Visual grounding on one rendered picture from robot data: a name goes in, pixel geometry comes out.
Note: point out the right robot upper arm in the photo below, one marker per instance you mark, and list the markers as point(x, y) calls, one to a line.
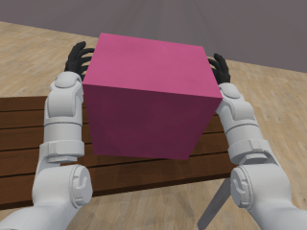
point(264, 191)

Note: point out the table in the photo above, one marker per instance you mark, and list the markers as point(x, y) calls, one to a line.
point(22, 133)

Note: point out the robot right forearm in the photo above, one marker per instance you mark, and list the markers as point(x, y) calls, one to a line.
point(246, 143)

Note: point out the carton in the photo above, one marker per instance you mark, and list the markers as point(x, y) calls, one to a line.
point(148, 98)

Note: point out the robot left hand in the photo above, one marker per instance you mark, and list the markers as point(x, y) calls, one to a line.
point(75, 59)

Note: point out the robot left forearm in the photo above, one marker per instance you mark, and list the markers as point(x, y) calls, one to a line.
point(63, 121)

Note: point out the robot right hand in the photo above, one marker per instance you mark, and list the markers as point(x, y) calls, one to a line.
point(221, 73)

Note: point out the left robot upper arm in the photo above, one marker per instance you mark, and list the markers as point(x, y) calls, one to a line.
point(58, 195)

